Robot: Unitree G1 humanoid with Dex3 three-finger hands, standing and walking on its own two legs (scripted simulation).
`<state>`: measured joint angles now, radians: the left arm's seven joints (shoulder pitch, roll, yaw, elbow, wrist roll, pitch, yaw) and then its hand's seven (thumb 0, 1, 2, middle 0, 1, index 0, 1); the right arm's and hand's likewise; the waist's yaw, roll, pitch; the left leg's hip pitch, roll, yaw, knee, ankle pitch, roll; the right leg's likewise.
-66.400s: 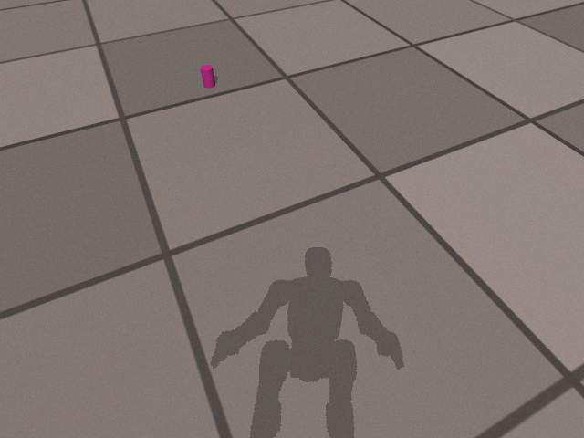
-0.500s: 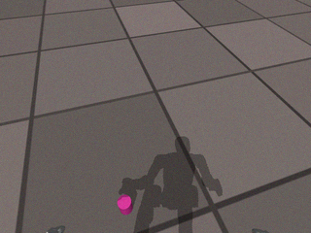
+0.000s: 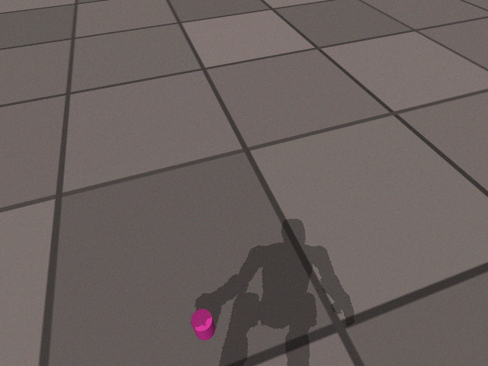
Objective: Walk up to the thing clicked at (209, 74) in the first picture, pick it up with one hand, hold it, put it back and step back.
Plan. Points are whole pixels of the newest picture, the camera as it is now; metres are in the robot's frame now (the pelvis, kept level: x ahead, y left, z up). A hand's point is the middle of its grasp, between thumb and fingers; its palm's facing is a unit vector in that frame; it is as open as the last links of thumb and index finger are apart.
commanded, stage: stand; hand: left
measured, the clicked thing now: (203, 324) +0.38 +0.18 -0.72
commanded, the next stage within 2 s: step back in 1.30 s
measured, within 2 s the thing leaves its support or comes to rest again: neither
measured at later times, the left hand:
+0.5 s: hand out of the picture +0.09 +0.24 -0.15, palm faces -0.02 -0.94 -0.34, open 7.3 cm
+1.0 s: hand out of the picture +0.12 +0.24 -0.15, palm faces -0.02 -0.94 -0.34, open 7.3 cm
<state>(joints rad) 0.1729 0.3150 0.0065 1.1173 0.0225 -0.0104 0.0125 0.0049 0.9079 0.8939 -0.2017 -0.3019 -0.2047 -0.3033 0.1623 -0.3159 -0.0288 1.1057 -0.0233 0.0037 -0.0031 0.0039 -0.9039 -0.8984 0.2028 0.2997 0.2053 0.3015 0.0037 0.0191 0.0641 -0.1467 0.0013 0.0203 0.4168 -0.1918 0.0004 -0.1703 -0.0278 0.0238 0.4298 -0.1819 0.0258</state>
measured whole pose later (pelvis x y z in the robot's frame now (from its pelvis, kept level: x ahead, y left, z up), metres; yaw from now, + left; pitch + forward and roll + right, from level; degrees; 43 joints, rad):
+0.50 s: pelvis +0.02 +0.00 +0.00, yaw -1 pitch -3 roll +0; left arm 0.11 0.32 0.01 1.14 0.01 -0.01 0.00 0.00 0.91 0.89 -0.20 -0.30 -0.20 -0.30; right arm 0.14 -0.33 -0.02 1.14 -0.02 0.00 0.00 0.00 -0.90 -0.90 0.20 0.30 0.20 0.30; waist -0.01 0.01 0.07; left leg -0.13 0.01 0.03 0.39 -0.20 0.00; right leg -0.16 -0.02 0.03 0.40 -0.19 0.03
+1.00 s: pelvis +0.03 +0.00 +0.00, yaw -1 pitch -3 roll +0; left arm 0.08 0.32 0.01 1.14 0.01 -0.01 0.00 0.00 0.91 0.89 -0.20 -0.30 -0.20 -0.30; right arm 0.10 -0.34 -0.02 1.14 -0.02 0.00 0.00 0.00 -0.90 -0.90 0.20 0.30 0.20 0.30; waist -0.01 0.01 0.06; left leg -0.10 0.01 0.03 0.36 -0.21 -0.01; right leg -0.13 -0.02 0.04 0.37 -0.19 0.02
